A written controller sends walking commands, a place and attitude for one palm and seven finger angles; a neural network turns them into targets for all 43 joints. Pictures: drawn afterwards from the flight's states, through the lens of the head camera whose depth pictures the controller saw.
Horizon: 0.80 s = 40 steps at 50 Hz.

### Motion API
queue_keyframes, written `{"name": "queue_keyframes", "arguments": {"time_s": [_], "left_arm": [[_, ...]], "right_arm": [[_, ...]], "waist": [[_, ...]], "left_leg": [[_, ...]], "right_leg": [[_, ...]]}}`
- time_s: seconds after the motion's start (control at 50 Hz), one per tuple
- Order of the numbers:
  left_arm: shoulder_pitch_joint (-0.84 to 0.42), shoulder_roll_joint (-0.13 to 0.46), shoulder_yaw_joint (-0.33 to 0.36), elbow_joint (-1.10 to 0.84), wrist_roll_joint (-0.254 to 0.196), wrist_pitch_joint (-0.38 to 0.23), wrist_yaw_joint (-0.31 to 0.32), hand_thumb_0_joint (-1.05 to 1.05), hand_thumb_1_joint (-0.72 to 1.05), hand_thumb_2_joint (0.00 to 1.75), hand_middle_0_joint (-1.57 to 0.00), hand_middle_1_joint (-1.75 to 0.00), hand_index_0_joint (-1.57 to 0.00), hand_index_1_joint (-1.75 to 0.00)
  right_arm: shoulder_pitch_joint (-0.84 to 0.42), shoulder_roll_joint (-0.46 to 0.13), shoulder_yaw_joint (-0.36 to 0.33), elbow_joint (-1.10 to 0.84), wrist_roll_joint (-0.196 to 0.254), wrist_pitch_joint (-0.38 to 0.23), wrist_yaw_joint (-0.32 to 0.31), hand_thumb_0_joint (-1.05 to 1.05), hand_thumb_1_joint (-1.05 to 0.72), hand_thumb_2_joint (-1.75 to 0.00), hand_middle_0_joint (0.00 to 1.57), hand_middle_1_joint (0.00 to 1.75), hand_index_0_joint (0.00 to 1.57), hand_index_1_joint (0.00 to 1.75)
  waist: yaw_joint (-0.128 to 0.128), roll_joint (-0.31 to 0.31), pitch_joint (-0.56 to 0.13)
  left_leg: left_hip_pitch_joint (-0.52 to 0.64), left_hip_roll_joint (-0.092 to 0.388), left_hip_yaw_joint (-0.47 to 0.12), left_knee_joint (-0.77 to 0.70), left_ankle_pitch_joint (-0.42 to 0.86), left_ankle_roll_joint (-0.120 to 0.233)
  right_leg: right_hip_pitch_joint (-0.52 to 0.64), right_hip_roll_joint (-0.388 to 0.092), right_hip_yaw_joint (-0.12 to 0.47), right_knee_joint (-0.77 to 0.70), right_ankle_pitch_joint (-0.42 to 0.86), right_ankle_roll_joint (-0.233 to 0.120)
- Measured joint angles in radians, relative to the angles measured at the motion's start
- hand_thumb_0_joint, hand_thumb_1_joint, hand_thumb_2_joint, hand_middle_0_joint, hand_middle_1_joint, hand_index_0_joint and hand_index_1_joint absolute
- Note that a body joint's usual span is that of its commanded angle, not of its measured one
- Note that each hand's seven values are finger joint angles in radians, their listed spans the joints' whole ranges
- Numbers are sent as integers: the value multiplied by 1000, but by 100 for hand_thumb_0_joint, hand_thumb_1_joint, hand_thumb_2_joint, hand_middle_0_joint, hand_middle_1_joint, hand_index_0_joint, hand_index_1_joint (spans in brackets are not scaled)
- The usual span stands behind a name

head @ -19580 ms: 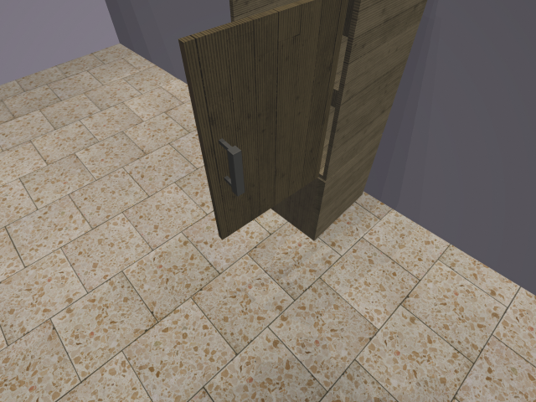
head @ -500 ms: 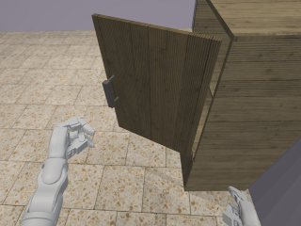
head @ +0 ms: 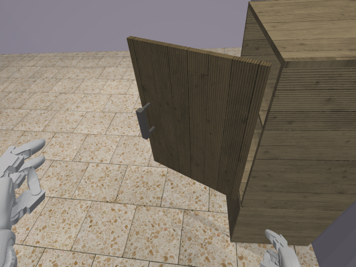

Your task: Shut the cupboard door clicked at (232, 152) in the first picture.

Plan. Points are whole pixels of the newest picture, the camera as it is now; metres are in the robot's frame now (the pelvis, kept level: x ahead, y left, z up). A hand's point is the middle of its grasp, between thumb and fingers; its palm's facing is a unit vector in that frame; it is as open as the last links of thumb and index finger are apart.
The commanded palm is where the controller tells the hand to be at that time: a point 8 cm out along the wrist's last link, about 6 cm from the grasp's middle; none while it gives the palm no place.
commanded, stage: draw the hand back to the body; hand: left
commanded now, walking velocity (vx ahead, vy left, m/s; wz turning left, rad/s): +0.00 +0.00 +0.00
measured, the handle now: (146, 121) +0.62 +0.21 -0.05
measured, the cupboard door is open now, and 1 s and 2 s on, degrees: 62 62 62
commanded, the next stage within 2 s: step back with the hand held close in 0.36 s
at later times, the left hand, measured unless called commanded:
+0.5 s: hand (43, 196) +0.18 +0.26 +0.16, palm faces +0.44 -0.79 -0.43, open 7.4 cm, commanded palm +0.13 +0.29 +0.17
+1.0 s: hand (10, 211) +0.15 +0.30 +0.15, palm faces +0.38 -0.77 -0.51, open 7.4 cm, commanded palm +0.09 +0.33 +0.17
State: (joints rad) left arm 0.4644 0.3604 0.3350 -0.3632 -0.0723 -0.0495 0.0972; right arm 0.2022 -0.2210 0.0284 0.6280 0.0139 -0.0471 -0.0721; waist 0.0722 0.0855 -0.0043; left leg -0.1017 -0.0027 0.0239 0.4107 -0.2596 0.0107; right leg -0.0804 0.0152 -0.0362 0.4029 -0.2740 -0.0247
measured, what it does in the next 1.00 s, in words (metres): shifts its weight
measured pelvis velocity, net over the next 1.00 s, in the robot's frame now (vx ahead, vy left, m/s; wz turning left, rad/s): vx -0.05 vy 0.03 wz -0.02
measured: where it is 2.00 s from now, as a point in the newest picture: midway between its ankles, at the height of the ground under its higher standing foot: outside the picture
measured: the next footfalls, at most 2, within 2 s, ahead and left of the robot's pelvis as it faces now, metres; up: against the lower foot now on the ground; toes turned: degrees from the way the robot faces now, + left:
right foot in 1.58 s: -0.16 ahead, -0.11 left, +0.00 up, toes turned +8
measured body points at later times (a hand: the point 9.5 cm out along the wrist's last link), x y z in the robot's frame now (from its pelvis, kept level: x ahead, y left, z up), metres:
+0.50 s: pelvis -0.01 -0.01 +0.00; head -0.03 -0.04 +0.45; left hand +0.15 +0.30 +0.18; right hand +0.18 -0.23 -0.09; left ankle -0.02 +0.11 -0.74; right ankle -0.03 -0.10 -0.74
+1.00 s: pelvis -0.05 +0.03 -0.01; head -0.05 +0.03 +0.44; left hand +0.13 +0.34 +0.18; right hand +0.12 -0.21 -0.09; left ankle -0.02 +0.11 -0.74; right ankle -0.03 -0.10 -0.74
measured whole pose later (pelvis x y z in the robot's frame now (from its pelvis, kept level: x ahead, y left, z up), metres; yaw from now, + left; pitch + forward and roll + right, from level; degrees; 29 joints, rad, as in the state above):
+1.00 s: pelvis -0.05 +0.03 -0.01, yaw -1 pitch +1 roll -1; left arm 0.56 0.44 0.42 -0.45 -0.07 -0.14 0.13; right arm 0.18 -0.23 0.00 0.54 0.03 0.05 -0.10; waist 0.00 0.03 -0.02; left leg -0.32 -0.02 0.06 0.53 -0.23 0.06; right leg -0.30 -0.01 0.00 0.51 -0.23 0.02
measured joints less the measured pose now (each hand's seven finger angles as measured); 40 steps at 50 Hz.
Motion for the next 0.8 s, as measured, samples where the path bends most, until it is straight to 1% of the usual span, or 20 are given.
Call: {"name": "queue_keyframes", "arguments": {"time_s": [0.04, 0.08, 0.18, 0.24, 0.32, 0.5, 0.54, 0.58, 0.64, 0.72, 0.8], "left_arm": [[23, 5, 21, -19, 1, -12, 4, 2, 89, 90, -37, -47, -36, -47], [27, 1, 28, -18, 1, -21, 7, 2, 89, 90, -32, -43, -32, -43], [-2, -23, 10, 16, 3, -23, 10, 2, 89, 90, -25, -35, -25, -35], [-7, -29, -3, 20, 5, -23, 9, 2, 89, 90, -23, -33, -23, -33], [-2, -23, -10, 7, 6, -29, 6, 2, 89, 90, -22, -31, -22, -32], [5, -6, 12, 3, 1, -41, 0, 2, 89, 90, -21, -31, -21, -31], [9, -5, 24, 7, 5, -53, 1, 2, 89, 90, -21, -30, -21, -31], [15, 1, 37, 12, 8, -75, 7, 2, 89, 90, -21, -30, -21, -31], [33, 6, 40, 9, 10, -95, 15, 2, 89, 90, -21, -30, -21, -30], [67, 21, 36, -19, 6, -92, 20, 2, 89, 90, -21, -30, -21, -30], [86, 57, 51, -54, 2, -83, 22, 2, 89, 90, -21, -30, -21, -30]], "right_arm": [[3, -5, -7, 5, 0, -10, -2, 1, -90, -90, 20, 30, 20, 30], [4, -12, -14, 10, 0, -17, -4, 1, -90, -90, 20, 30, 20, 30], [-3, -20, -21, 21, 0, -27, -14, 1, -90, -90, 20, 30, 20, 30], [-6, -16, -20, 23, -1, -36, -17, 1, -90, -90, 20, 30, 20, 30], [-9, -9, -17, 19, -3, -47, -18, 1, -90, -90, 20, 30, 20, 30], [-9, 1, -15, 14, -2, -46, -13, 1, -90, -90, 20, 30, 20, 30], [-8, -6, -16, 4, 1, -30, -8, 1, -90, -90, 20, 30, 20, 30], [-15, -15, -21, -1, 2, -10, -4, 1, -90, -90, 20, 30, 20, 30], [-24, -29, -37, -5, 7, 19, -5, 1, -90, -90, 20, 30, 20, 30], [-28, -40, -52, -24, 10, 56, -19, 1, -90, -90, 20, 30, 20, 30], [-30, -38, -55, -54, 12, 85, -30, 1, -91, -90, 20, 30, 20, 30]], "waist": [[2, 2, 0], [4, 4, 4], [7, 0, 13], [3, -8, 14], [-4, -14, 14], [-9, -14, 15], [-16, -4, 3], [-27, 5, -9], [-42, 8, -16], [-55, -6, -11], [-63, -21, -4]], "left_leg": [[-1, 1, -1, 3, -1, -1], [-1, 1, -3, 4, 0, -1], [-4, 0, -6, 2, 9, -2], [-2, 3, -5, 1, 11, -4], [2, 9, -2, 1, 10, -8], [5, 14, 5, -6, 13, -9], [-29, 20, 0, 20, 5, -8], [-76, 25, -6, 54, -7, -4], [-120, 19, -4, 76, -13, 0], [-137, -3, 14, 67, -2, 18], [-154, -17, 29, 70, 7, 30]], "right_leg": [[0, 1, -1, 2, 0, -1], [0, 1, -3, 4, 0, -1], [-5, 0, -6, 9, 3, -4], [-5, 3, -5, 8, 5, -7], [0, 9, -2, 4, 9, -10], [3, 14, 4, -8, 17, -11], [-16, 20, -1, -12, 21, -10], [-48, 24, -6, -7, 25, -9], [-91, 17, -5, 14, 22, -1], [-130, -6, 11, 44, 16, 17], [-161, -21, 25, 70, 17, 30]]}}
